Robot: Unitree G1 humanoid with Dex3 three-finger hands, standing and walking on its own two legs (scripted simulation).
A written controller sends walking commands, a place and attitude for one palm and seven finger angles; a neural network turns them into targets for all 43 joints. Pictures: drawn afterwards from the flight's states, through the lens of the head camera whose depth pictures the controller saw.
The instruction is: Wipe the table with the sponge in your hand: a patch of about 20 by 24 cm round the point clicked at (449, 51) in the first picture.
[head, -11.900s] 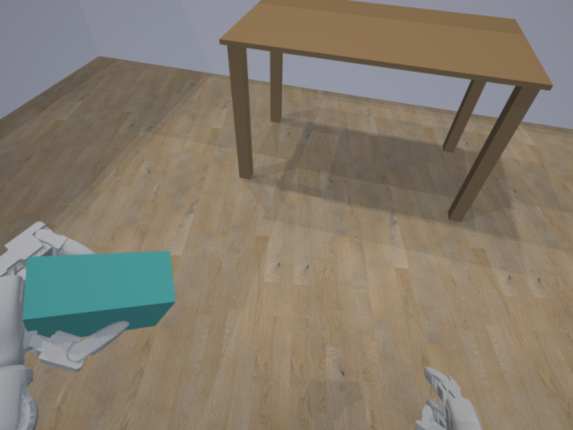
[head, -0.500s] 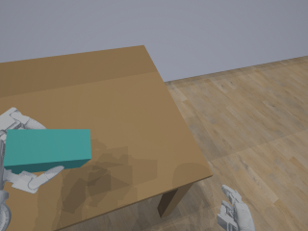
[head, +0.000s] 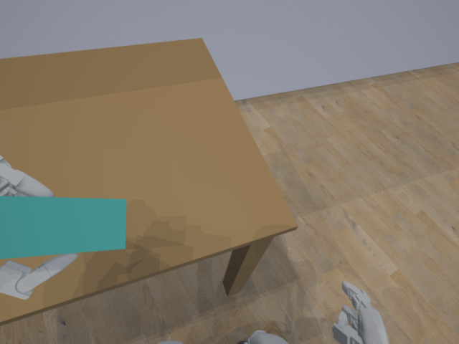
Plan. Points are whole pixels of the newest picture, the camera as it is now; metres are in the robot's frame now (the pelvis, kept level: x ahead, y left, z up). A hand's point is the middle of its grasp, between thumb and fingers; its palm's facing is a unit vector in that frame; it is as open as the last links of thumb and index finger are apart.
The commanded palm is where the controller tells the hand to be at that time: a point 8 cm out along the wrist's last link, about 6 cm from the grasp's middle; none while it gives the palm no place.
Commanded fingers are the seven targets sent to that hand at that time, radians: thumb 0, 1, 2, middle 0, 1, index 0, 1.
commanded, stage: shuffle to correct the standing spot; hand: left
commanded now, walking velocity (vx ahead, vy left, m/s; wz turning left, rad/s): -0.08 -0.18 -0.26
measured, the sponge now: (76, 227) +0.23 +0.21 +0.14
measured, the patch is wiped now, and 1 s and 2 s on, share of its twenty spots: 0.00 0.00 0.00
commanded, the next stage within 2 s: come to a stop and stand still in 0.14 s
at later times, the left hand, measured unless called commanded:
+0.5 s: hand (82, 285) +0.17 +0.18 +0.15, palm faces +0.25 -0.86 -0.44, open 10.0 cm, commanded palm +0.12 +0.22 +0.18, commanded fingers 0.00 0.10 1.30 -1.20 -1.60 -1.20 -1.60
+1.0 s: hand (46, 246) +0.19 +0.20 +0.20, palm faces +0.40 -0.78 -0.49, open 10.0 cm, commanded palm +0.12 +0.21 +0.18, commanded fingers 0.00 0.10 1.30 -1.20 -1.60 -1.20 -1.60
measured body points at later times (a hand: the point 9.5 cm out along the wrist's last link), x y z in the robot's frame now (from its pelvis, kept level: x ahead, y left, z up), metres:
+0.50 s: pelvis -0.07 -0.05 -0.01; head -0.05 -0.02 +0.44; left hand +0.15 +0.22 +0.18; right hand +0.03 -0.31 -0.08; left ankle -0.03 +0.07 -0.73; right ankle -0.05 -0.22 -0.73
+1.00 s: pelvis -0.06 -0.06 +0.00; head -0.02 -0.04 +0.45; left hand +0.16 +0.24 +0.22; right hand +0.11 -0.27 -0.08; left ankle -0.03 +0.07 -0.73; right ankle -0.05 -0.21 -0.73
